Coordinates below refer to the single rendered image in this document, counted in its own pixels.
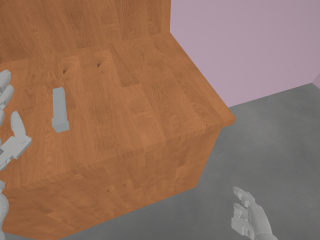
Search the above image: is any left robot hand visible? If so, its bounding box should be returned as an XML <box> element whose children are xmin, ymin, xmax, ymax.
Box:
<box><xmin>0</xmin><ymin>69</ymin><xmax>32</xmax><ymax>171</ymax></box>

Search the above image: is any tap lever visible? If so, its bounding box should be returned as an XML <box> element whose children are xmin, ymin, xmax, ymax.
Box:
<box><xmin>51</xmin><ymin>87</ymin><xmax>70</xmax><ymax>133</ymax></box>

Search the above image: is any counter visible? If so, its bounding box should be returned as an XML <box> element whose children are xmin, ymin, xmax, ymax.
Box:
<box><xmin>0</xmin><ymin>0</ymin><xmax>236</xmax><ymax>240</ymax></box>

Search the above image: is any right robot hand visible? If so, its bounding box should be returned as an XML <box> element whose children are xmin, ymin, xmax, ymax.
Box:
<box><xmin>231</xmin><ymin>186</ymin><xmax>273</xmax><ymax>240</ymax></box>

